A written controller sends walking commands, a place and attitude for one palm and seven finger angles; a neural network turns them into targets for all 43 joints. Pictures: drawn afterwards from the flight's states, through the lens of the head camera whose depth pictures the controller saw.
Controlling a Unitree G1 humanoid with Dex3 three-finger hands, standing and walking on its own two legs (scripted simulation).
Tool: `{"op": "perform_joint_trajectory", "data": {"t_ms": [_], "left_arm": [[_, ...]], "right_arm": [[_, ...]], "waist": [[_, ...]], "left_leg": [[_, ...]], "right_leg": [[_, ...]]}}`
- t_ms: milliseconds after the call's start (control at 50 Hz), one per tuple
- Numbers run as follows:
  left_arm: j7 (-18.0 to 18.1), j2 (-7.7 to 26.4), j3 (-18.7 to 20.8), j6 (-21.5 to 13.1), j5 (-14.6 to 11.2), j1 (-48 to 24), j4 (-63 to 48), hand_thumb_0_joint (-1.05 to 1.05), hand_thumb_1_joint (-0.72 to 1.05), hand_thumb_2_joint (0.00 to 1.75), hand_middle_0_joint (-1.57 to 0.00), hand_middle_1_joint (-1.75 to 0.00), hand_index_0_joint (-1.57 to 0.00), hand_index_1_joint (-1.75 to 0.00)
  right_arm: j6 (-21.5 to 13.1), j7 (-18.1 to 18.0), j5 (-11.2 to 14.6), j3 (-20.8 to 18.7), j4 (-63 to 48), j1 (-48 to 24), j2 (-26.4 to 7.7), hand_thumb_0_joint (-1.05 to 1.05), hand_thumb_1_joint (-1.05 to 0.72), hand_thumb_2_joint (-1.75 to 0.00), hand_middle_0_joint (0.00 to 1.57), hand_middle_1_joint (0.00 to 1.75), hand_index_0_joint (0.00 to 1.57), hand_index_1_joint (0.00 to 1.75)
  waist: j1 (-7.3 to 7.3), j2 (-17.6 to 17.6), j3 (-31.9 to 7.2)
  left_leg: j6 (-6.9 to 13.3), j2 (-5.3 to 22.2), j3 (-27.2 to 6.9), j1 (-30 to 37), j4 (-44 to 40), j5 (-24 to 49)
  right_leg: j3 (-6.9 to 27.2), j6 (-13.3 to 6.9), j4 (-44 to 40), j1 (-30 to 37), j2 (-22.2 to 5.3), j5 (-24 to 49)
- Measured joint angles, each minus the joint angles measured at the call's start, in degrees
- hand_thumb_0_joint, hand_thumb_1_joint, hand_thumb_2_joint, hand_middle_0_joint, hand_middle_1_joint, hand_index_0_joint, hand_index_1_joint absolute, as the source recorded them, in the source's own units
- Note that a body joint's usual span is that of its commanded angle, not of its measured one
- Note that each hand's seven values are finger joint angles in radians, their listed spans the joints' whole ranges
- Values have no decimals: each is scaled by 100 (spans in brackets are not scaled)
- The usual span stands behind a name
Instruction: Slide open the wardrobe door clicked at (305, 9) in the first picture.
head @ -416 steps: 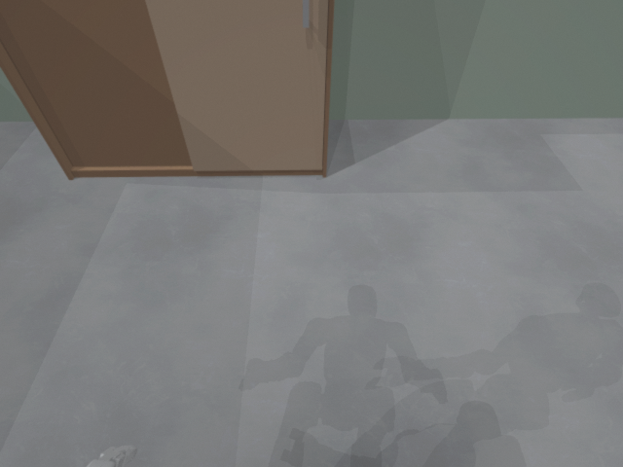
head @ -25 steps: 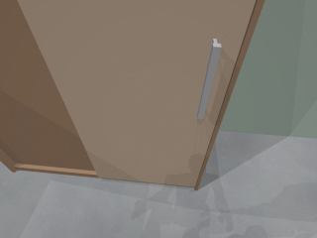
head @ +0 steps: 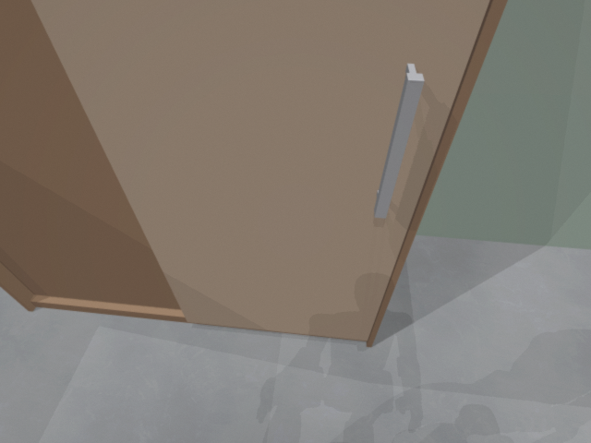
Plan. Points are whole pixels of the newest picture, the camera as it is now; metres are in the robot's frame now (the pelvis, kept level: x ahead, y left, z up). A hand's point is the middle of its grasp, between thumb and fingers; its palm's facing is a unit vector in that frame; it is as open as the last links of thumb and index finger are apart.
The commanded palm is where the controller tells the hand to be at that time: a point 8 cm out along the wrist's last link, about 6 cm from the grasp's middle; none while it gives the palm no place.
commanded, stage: look again from close up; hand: right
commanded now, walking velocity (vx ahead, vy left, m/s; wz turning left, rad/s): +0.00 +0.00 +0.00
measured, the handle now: (393, 149) +0.56 -0.13 +0.10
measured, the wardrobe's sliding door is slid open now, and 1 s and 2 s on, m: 0.00 0.00 0.00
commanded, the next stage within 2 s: shuffle to correct the standing spot in 1.76 s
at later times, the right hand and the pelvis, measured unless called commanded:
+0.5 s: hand out of the picture +0.00 -0.17 -0.18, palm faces +0.00 +0.98 -0.18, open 7.4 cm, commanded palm none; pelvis +0.01 +0.00 +0.00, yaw +1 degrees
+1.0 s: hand out of the picture +0.00 -0.15 -0.18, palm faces +0.00 +0.99 -0.17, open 7.4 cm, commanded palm none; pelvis +0.01 +0.00 +0.00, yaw +1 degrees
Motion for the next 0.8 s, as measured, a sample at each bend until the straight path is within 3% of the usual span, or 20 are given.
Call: {"op": "perform_joint_trajectory", "data": {"t_ms": [120,800], "left_arm": [[31,-150,2,-4,2,14,43,1,91,90,-20,-30,-20,-30],[88,-309,51,-31,-7,285,119,1,91,90,-20,-30,-20,-30]], "right_arm": [[-4,-42,-3,-16,22,18,116,1,-91,-90,20,30,21,30],[-25,-61,-5,-96,152,305,342,1,-91,-90,20,30,20,30]], "waist": [[3,3,-10],[-11,-39,-14]], "left_leg": [[3,-14,-12,26,15,-30],[7,-32,-102,-1,59,-91]], "right_leg": [[-12,8,14,33,-14,-35],[-97,11,-30,85,-27,-83]]}}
